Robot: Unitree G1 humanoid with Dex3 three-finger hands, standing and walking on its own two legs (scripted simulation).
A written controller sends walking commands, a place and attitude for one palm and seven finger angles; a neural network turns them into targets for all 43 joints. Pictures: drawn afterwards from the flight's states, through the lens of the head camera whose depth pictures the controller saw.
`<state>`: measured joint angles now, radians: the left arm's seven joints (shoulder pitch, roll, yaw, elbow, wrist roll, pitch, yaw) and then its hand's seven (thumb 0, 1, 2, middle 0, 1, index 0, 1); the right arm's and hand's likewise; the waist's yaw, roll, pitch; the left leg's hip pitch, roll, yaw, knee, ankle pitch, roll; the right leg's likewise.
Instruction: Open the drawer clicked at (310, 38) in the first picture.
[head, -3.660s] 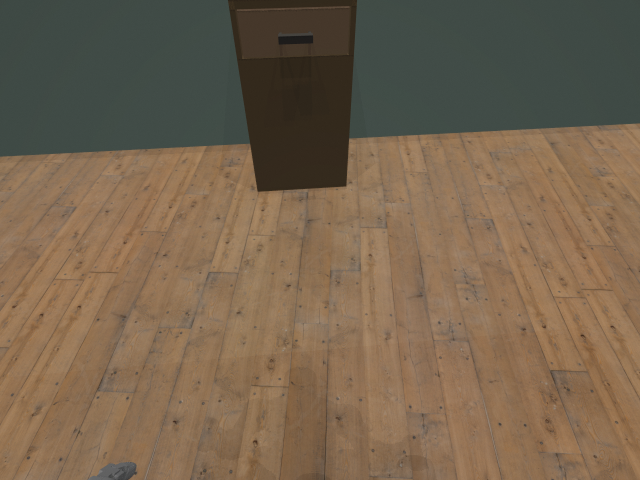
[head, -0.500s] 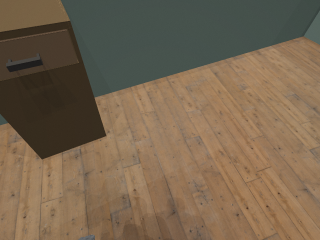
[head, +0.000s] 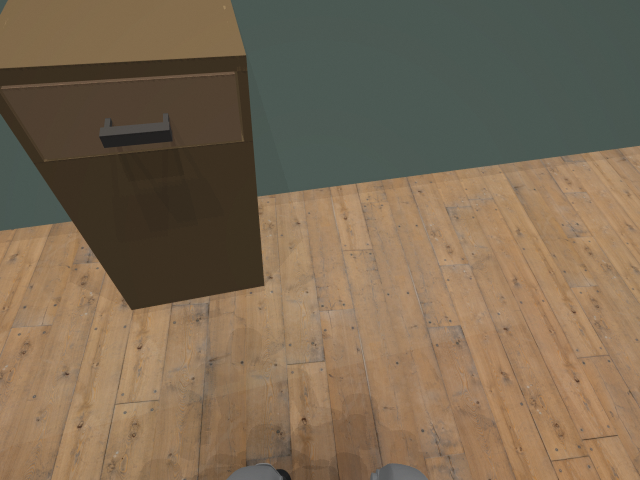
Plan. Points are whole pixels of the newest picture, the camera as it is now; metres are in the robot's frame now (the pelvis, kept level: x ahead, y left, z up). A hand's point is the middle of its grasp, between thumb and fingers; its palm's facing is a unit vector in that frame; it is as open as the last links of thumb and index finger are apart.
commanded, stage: turn to face it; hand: left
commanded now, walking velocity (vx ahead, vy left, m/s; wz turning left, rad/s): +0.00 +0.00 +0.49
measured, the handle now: (137, 127) +0.70 +0.41 -0.02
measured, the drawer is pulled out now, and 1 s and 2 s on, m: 0.00 0.00 0.00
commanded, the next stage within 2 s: take the last steps up to it in 0.44 s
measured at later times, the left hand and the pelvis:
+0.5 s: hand out of the picture +0.05 +0.13 -0.14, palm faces +0.23 -0.93 -0.28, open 7.4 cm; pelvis +0.02 -0.07 +0.01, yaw +13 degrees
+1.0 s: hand out of the picture -0.04 +0.17 -0.17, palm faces +0.36 -0.92 -0.18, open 7.4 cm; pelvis +0.06 +0.00 +0.01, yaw +17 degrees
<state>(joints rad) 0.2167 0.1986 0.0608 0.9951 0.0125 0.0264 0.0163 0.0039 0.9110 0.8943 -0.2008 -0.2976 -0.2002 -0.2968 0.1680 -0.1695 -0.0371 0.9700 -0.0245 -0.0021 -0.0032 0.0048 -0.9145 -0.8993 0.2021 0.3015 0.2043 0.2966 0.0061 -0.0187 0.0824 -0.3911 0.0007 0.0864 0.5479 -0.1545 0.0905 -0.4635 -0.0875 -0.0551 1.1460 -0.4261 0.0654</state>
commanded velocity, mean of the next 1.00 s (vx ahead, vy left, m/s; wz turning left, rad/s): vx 0.14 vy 0.01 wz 0.19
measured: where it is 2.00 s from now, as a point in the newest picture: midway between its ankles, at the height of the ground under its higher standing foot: (294, 456)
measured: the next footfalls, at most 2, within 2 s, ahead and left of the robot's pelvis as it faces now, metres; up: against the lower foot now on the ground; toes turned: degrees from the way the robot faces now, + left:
right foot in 0.34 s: +0.06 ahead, -0.16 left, +0.00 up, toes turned +6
left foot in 0.82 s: +0.01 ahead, +0.09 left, +0.00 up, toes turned +24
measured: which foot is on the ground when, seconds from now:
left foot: down 0.00-0.34, up 0.36-0.80, down 0.82-1.00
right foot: up 0.00-0.32, down 0.34-0.82, up 0.84-1.00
